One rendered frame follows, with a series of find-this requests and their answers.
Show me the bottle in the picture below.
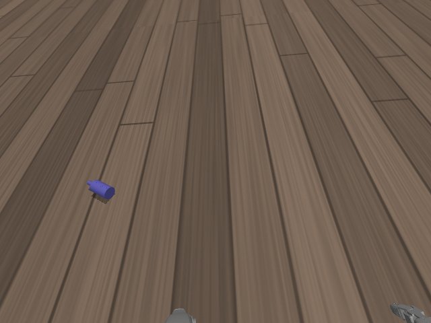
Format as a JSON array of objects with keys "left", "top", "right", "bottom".
[{"left": 87, "top": 180, "right": 115, "bottom": 199}]

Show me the right robot hand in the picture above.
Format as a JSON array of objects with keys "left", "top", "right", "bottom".
[{"left": 390, "top": 303, "right": 431, "bottom": 323}]

